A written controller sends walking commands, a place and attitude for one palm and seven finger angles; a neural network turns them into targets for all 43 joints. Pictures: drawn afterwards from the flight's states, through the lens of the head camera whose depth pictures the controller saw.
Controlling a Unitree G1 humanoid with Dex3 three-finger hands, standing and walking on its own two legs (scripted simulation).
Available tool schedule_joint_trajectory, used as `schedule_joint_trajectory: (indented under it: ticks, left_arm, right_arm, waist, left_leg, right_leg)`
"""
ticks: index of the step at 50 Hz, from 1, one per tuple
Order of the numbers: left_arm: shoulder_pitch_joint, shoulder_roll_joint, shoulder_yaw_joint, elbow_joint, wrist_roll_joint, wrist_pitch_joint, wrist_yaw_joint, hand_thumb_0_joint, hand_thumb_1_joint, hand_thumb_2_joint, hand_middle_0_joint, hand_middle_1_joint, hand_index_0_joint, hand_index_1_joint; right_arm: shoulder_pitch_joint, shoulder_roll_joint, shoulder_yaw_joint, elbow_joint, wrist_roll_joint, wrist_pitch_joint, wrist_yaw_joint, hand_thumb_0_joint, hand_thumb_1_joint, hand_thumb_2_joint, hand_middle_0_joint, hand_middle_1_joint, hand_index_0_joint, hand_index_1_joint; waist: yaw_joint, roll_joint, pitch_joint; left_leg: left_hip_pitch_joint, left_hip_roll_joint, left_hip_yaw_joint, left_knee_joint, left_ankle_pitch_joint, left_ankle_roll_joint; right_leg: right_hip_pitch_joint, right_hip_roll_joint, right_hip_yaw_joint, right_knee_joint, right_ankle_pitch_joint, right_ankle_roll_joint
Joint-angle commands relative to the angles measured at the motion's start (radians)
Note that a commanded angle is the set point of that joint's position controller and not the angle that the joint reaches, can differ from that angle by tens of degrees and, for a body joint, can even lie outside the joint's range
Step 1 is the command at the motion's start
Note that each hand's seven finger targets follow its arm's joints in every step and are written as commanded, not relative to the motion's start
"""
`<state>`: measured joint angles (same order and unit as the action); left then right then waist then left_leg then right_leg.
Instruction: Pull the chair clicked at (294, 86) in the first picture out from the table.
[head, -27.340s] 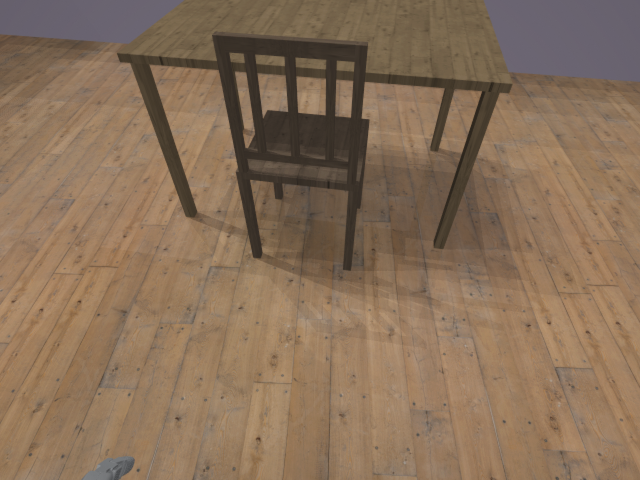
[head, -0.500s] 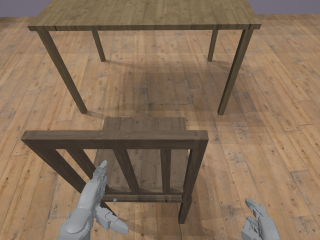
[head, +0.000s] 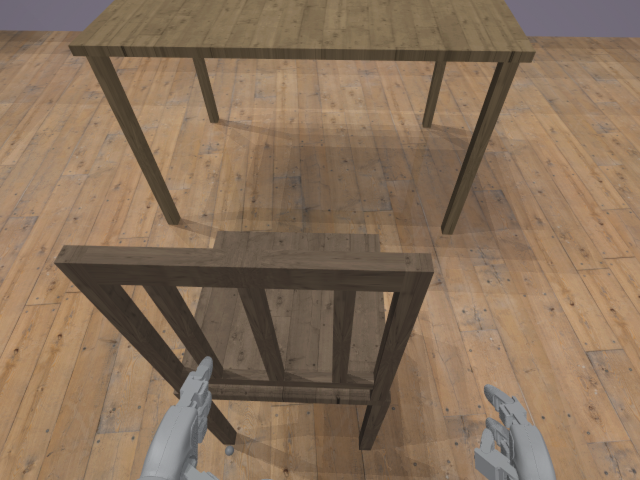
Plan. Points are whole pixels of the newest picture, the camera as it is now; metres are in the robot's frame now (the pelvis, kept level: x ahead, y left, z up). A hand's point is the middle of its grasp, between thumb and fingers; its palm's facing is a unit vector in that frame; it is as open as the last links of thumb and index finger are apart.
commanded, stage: draw the hand back to the body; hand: left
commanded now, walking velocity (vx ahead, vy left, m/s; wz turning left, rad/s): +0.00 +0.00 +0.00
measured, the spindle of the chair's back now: (265, 337) +0.32 +0.09 -0.04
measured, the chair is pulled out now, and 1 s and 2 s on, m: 0.61 0.61 0.61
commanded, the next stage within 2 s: step back with the hand held close in 1.54 s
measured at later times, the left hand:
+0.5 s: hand (151, 398) +0.19 +0.16 +0.10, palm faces +0.04 -0.99 -0.15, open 17.3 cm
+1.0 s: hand (36, 342) +0.22 +0.24 +0.18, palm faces +0.38 -0.81 -0.44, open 11.7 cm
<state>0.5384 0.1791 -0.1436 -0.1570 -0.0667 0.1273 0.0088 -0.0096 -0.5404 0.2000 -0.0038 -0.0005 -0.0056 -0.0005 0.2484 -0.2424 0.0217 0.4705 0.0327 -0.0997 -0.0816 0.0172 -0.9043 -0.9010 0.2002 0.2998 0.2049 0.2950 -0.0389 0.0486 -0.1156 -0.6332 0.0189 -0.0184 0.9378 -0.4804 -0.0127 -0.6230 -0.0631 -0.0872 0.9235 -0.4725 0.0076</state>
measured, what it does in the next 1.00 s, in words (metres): stands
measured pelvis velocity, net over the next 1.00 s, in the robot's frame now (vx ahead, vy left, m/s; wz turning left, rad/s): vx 0.03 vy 0.00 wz -0.02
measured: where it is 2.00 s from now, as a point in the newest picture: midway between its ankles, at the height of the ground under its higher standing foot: outside the picture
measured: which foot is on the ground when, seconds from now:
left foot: down 0.00-1.00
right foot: down 0.00-1.00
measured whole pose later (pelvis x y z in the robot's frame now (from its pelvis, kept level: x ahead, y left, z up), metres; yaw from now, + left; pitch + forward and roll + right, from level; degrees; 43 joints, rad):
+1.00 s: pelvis +0.03 +0.00 +0.04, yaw -1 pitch -1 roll +0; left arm 0.56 0.33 0.24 -0.44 -0.05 -0.03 0.17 0.00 0.30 0.61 -0.13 -0.17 -0.13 -0.18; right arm 0.18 -0.21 0.02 0.62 0.02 -0.10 -0.10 0.02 -0.90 -0.90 0.20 0.30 0.20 0.29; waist 0.05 0.08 -0.01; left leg -0.17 0.03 0.01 0.55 -0.36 -0.01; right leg -0.18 -0.04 -0.07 0.55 -0.35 0.01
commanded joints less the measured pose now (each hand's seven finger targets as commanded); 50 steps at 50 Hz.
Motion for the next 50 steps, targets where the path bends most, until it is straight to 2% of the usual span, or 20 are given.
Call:
schedule_joint_trajectory:
  ticks: [1, 3, 6, 8, 9, 10, 14, 18, 22, 23, 24, 25, 26, 27, 31, 33, 39, 42, 46, 50]
  left_arm:
    - [-0.052, 0.057, 0.118, -0.338, -0.086, -0.291, 0.004, 0.0, -0.55, 0.2, 0.0, 0.0, 0.0, 0.0]
    - [-0.037, 0.09, 0.164, -0.383, -0.103, -0.365, 0.002, 0.0, -0.55, 0.2, 0.0, 0.0, 0.0, 0.0]
    - [-0.006, 0.048, 0.148, -0.339, -0.1, -0.489, -0.031, 0.0, -0.55, 0.2, 0.0, 0.0, 0.0, 0.0]
    - [0.012, 0.055, 0.147, -0.284, -0.089, -0.569, -0.072, 0.0, -0.55, 0.2, 0.0, 0.0, 0.0, 0.0]
    - [0.056, 0.053, 0.15, -0.251, -0.088, -0.575, -0.095, 0.0, -0.55, 0.2, 0.0, 0.0, 0.0, 0.0]
    - [0.1, 0.059, 0.15, -0.243, -0.092, -0.552, -0.117, 0.0, -0.55, 0.2, 0.0, 0.0, 0.0, 0.0]
    - [0.069, 0.141, 0.232, -0.411, -0.141, -0.47, -0.15, 0.0, -0.55, 0.2, 0.0, 0.0, 0.0, 0.0]
    - [0.053, 0.167, 0.308, -0.485, -0.187, -0.447, -0.12, 0.0, -0.55, 0.2, 0.0, 0.0, 0.0, 0.0]
    - [0.08, 0.13, 0.304, -0.423, -0.205, -0.43, -0.138, 0.0, -0.405, 0.27, -0.02, -0.03, -0.02, -0.03]
    - [0.091, 0.153, 0.33, -0.391, -0.203, -0.414, -0.148, 0.0, -0.369, 0.287, -0.025, -0.037, -0.025, -0.037]
    - [0.149, 0.316, 0.376, -0.396, -0.039, -0.322, -0.008, 0.0, -0.332, 0.305, -0.03, -0.045, -0.03, -0.045]
    - [0.162, 0.214, 0.318, -0.447, -0.025, -0.281, 0.044, 0.0, -0.296, 0.322, -0.035, -0.053, -0.035, -0.053]
    - [0.178, 0.184, 0.301, -0.424, -0.017, -0.255, 0.066, 0.0, -0.26, 0.34, -0.04, -0.06, -0.04, -0.06]
    - [0.169, 0.163, 0.276, -0.434, -0.006, -0.237, 0.083, 0.0, -0.224, 0.357, -0.045, -0.068, -0.045, -0.068]
    - [0.086, 0.252, 0.336, -0.503, 0.015, -0.208, 0.145, 0.0, -0.079, 0.428, -0.065, -0.097, -0.065, -0.097]
    - [0.039, 0.296, 0.373, -0.54, 0.021, -0.204, 0.167, 0.0, -0.006, 0.462, -0.075, -0.113, -0.075, -0.113]
    - [0.011, 0.289, 0.409, -0.515, 0.029, -0.202, 0.19, 0.0, 0.211, 0.567, -0.105, -0.157, -0.105, -0.157]
    - [0.016, 0.283, 0.431, -0.486, 0.024, -0.207, 0.188, 0.0, 0.32, 0.62, -0.12, -0.18, -0.12, -0.18]
    - [0.006, 0.305, 0.489, -0.476, 0.022, -0.216, 0.185, 0.0, 0.465, 0.69, -0.14, -0.21, -0.14, -0.21]
    - [-0.054, 0.346, 0.547, -0.49, 0.018, -0.225, 0.185, 0.0, 0.61, 0.76, -0.16, -0.24, -0.16, -0.24]
  right_arm:
    - [-0.06, -0.096, -0.054, -0.126, -0.001, -0.102, -0.013, 0.0, -0.9, -0.9, 0.2, 0.3, 0.2, 0.3]
    - [-0.054, -0.091, -0.064, -0.111, 0.001, -0.113, -0.009, 0.0, -0.9, -0.9, 0.2, 0.3, 0.2, 0.3]
    - [-0.069, -0.074, -0.074, -0.089, 0.007, -0.115, 0.013, 0.0, -0.9, -0.9, 0.2, 0.3, 0.2, 0.3]
    - [-0.09, -0.07, -0.085, -0.069, 0.006, -0.113, 0.034, 0.0, -0.9, -0.9, 0.2, 0.3, 0.2, 0.3]
    - [-0.091, -0.076, -0.088, -0.078, 0.008, -0.104, 0.041, 0.0, -0.9, -0.9, 0.2, 0.3, 0.2, 0.3]
    - [-0.102, -0.078, -0.09, -0.1, 0.013, -0.094, 0.043, 0.0, -0.9, -0.9, 0.2, 0.3, 0.2, 0.3]
    - [-0.125, -0.086, -0.085, -0.147, 0.028, -0.073, 0.018, 0.0, -0.9, -0.9, 0.2, 0.3, 0.2, 0.3]
    - [-0.118, -0.071, -0.077, -0.125, 0.032, -0.081, -0.009, 0.0, -0.9, -0.9, 0.2, 0.3, 0.2, 0.3]
    - [-0.106, -0.073, -0.076, -0.096, 0.035, -0.097, -0.013, 0.0, -0.9, -0.9, 0.2, 0.3, 0.2, 0.3]
    - [-0.116, -0.075, -0.077, -0.088, 0.036, -0.099, -0.013, 0.0, -0.9, -0.9, 0.2, 0.3, 0.2, 0.3]
    - [-0.091, -0.067, -0.079, -0.1, 0.018, -0.062, -0.033, 0.0, -0.9, -0.9, 0.2, 0.3, 0.2, 0.3]
    - [-0.086, -0.053, -0.068, -0.121, 0.013, -0.052, -0.034, 0.0, -0.9, -0.9, 0.2, 0.3, 0.2, 0.3]
    - [-0.097, -0.052, -0.069, -0.112, 0.015, -0.044, -0.036, 0.0, -0.9, -0.9, 0.2, 0.3, 0.2, 0.3]
    - [-0.106, -0.054, -0.063, -0.108, 0.012, -0.033, -0.035, 0.0, -0.9, -0.9, 0.2, 0.3, 0.2, 0.3]
    - [-0.123, -0.062, -0.049, -0.1, 0.004, -0.029, -0.046, 0.0, -0.9, -0.9, 0.2, 0.3, 0.2, 0.3]
    - [-0.132, -0.069, -0.043, -0.089, 0.002, -0.04, -0.051, 0.0, -0.9, -0.9, 0.2, 0.3, 0.2, 0.3]
    - [-0.14, -0.071, -0.037, -0.049, -0.003, -0.066, -0.043, 0.0, -0.9, -0.9, 0.2, 0.3, 0.2, 0.3]
    - [-0.158, -0.073, -0.04, -0.036, -0.007, -0.063, -0.033, 0.0, -0.9, -0.9, 0.2, 0.3, 0.2, 0.3]
    - [-0.171, -0.074, -0.047, -0.019, -0.01, -0.056, -0.025, 0.0, -0.9, -0.9, 0.2, 0.3, 0.2, 0.3]
    - [-0.182, -0.076, -0.048, -0.006, -0.012, -0.055, -0.021, 0.0, -0.9, -0.9, 0.2, 0.3, 0.2, 0.3]
  waist:
    - [0.01, -0.055, -0.145]
    - [0.024, -0.012, -0.175]
    - [0.021, -0.002, -0.149]
    - [0.022, -0.017, -0.134]
    - [0.024, -0.007, -0.149]
    - [0.029, -0.026, -0.154]
    - [0.038, -0.023, -0.235]
    - [0.037, -0.05, -0.202]
    - [0.022, -0.084, -0.131]
    - [0.027, -0.072, -0.122]
    - [0.107, -0.03, -0.139]
    - [0.071, -0.025, -0.089]
    - [0.067, -0.054, -0.058]
    - [0.066, -0.019, -0.029]
    - [0.071, -0.035, -0.013]
    - [0.076, -0.01, -0.01]
    - [0.082, 0.028, 0.035]
    - [0.087, -0.02, 0.045]
    - [0.095, -0.036, 0.042]
    - [0.096, 0.011, 0.058]
  left_leg:
    - [0.062, -0.028, -0.012, -0.078, 0.232, 0.022]
    - [0.067, -0.027, -0.011, -0.069, 0.264, 0.018]
    - [0.036, -0.019, -0.012, -0.035, 0.28, 0.008]
    - [-0.016, -0.012, -0.014, -0.003, 0.274, 0.007]
    - [-0.009, -0.011, -0.009, -0.007, 0.26, 0.007]
    - [-0.012, -0.009, -0.004, -0.02, 0.238, 0.01]
    - [0.041, -0.009, 0.0, -0.063, 0.243, 0.023]
    - [0.075, -0.006, -0.011, -0.093, 0.277, 0.025]
    - [0.098, -0.003, -0.013, -0.115, 0.288, 0.024]
    - [0.1, -0.005, -0.009, -0.117, 0.296, 0.027]
    - [0.149, 0.03, 0.01, -0.172, 0.305, 0.022]
    - [0.166, 0.022, 0.014, -0.193, 0.298, 0.021]
    - [0.177, 0.027, 0.01, -0.202, 0.297, 0.018]
    - [0.196, 0.027, 0.014, -0.217, 0.294, 0.02]
    - [0.278, 0.029, 0.01, -0.277, 0.311, 0.026]
    - [0.317, 0.028, 0.003, -0.309, 0.327, 0.025]
    - [0.416, 0.032, -0.001, -0.396, 0.383, 0.02]
    - [0.439, 0.035, 0.002, -0.428, 0.408, 0.021]
    - [0.47, 0.039, 0.014, -0.456, 0.458, 0.024]
    - [0.501, 0.04, 0.02, -0.48, 0.478, 0.022]
  right_leg:
    - [0.019, 0.037, 0.0, -0.109, 0.21, -0.02]
    - [0.031, 0.036, 0.002, -0.085, 0.228, -0.024]
    - [-0.033, 0.04, 0.0, -0.042, 0.242, -0.023]
    - [-0.056, 0.04, 0.01, -0.017, 0.243, -0.025]
    - [-0.045, 0.038, 0.009, -0.016, 0.233, -0.026]
    - [-0.017, 0.035, 0.014, -0.03, 0.225, -0.023]
    - [0.094, 0.027, 0.025, -0.074, 0.238, -0.016]
    - [0.122, 0.032, 0.007, -0.11, 0.268, -0.014]
    - [0.119, 0.031, -0.001, -0.145, 0.299, -0.002]
    - [0.143, 0.027, 0.007, -0.161, 0.315, -0.005]
    - [0.217, -0.006, 0.066, -0.206, 0.323, -0.031]
    - [0.223, -0.014, 0.047, -0.228, 0.335, -0.027]
    - [0.217, -0.015, 0.039, -0.239, 0.336, -0.024]
    - [0.225, -0.015, 0.035, -0.251, 0.327, -0.025]
    - [0.288, -0.014, 0.026, -0.316, 0.342, -0.026]
    - [0.321, -0.013, 0.026, -0.345, 0.347, -0.031]
    - [0.38, -0.009, 0.019, -0.398, 0.38, -0.032]
    - [0.415, -0.005, 0.014, -0.42, 0.407, -0.028]
    - [0.463, -0.004, 0.02, -0.445, 0.467, -0.026]
    - [0.483, -0.002, 0.03, -0.476, 0.487, -0.028]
